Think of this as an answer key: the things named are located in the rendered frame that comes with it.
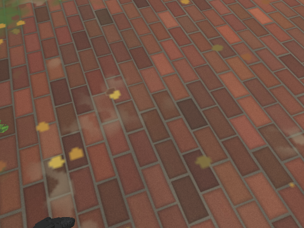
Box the left robot hand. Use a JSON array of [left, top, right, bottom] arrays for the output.
[[33, 217, 75, 228]]

